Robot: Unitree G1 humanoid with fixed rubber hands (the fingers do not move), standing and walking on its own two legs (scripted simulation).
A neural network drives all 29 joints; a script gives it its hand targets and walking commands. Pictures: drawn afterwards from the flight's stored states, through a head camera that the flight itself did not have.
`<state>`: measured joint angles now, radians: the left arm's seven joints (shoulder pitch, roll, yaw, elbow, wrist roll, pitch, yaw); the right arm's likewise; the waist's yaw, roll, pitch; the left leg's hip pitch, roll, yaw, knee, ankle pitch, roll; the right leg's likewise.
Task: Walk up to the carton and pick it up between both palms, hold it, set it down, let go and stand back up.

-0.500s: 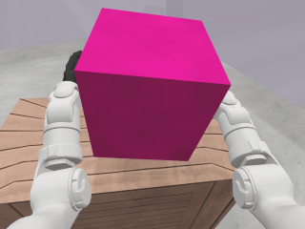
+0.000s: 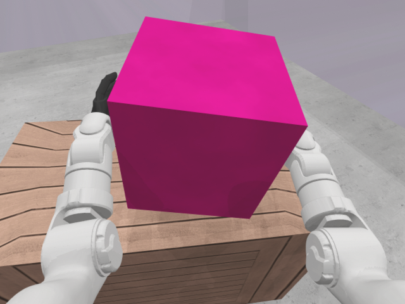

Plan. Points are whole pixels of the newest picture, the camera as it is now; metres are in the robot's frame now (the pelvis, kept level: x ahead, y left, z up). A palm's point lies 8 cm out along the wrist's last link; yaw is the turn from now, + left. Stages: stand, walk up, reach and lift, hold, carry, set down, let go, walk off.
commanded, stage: set down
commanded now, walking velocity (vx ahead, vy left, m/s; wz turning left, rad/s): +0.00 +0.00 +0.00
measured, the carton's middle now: (200, 123) +0.45 +0.00 +0.13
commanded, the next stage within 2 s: none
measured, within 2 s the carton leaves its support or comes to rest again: neither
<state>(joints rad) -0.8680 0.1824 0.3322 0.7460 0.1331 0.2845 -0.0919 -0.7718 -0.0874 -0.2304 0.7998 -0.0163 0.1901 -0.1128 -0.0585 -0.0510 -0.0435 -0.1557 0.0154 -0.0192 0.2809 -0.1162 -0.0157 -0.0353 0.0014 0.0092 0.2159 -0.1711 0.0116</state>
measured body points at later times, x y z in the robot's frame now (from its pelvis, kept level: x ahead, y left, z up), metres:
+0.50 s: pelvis +0.01 +0.00 +0.00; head +0.02 +0.02 +0.45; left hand +0.45 +0.19 +0.15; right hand +0.41 -0.18 +0.11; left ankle +0.02 +0.13 -0.75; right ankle -0.04 -0.13 -0.75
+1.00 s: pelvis +0.01 +0.00 +0.00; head +0.04 +0.03 +0.45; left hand +0.46 +0.19 +0.12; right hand +0.41 -0.18 +0.09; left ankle +0.02 +0.13 -0.75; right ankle -0.04 -0.13 -0.75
